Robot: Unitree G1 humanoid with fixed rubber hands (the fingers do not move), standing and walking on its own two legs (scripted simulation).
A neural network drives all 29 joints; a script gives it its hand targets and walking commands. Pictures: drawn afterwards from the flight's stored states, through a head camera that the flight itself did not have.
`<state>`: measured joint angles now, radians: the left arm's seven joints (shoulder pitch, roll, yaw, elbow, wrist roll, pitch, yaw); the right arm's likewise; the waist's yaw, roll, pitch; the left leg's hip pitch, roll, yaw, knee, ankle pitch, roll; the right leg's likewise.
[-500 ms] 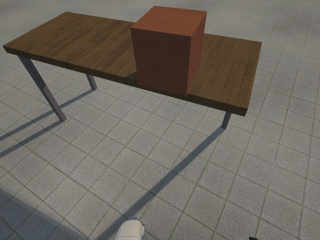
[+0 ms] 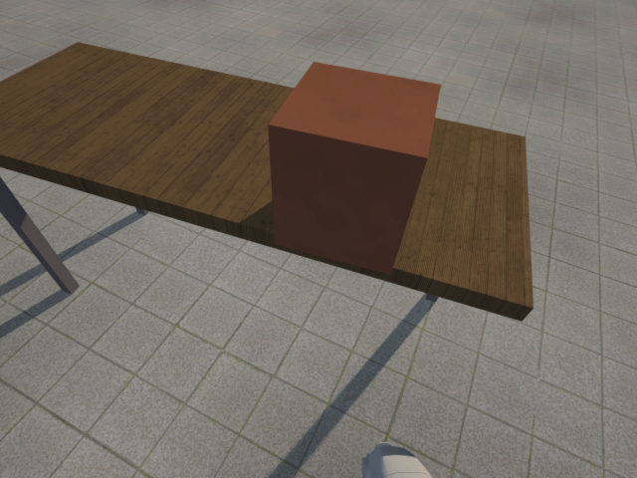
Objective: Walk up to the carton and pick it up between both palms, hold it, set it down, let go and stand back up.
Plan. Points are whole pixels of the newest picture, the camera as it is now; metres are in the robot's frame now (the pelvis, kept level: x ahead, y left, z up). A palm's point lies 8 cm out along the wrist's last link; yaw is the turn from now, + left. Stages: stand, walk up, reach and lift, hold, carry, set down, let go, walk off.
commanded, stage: walk up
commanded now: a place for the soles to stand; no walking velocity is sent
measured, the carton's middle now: (352, 169) +0.59 -0.08 +0.05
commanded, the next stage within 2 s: none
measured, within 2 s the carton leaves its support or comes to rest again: neither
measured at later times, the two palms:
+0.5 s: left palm out of the picture +0.16 +0.24 -0.14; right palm (488, 435) +0.20 -0.25 -0.13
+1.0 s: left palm out of the picture +0.13 +0.23 -0.13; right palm out of the picture +0.13 -0.26 -0.14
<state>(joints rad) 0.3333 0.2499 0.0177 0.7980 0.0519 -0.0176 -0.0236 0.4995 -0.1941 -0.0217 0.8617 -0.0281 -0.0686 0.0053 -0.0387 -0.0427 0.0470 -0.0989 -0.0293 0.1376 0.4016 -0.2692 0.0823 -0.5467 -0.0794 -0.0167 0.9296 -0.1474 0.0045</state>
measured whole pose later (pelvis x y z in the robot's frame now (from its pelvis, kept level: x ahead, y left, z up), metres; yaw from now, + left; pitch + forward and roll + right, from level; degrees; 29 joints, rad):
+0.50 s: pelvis +0.13 +0.00 -0.01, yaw -3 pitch -3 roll +0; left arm 0.33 0.20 0.00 0.85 0.01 0.00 0.01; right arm 0.28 -0.23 -0.01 0.78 -0.02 -0.02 -0.02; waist 0.04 0.01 0.12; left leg -0.42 0.06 0.01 0.79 -0.23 -0.03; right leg -0.26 -0.02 -0.07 0.58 -0.25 -0.03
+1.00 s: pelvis +0.10 -0.01 -0.01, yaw -4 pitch -2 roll +0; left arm 0.37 0.21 -0.02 0.89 0.01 0.02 0.00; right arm 0.29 -0.26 0.01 0.87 -0.02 0.03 0.00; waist -0.01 0.04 0.01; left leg -0.35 0.04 0.01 0.58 -0.30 0.00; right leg -0.19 -0.02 0.01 0.56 -0.34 0.02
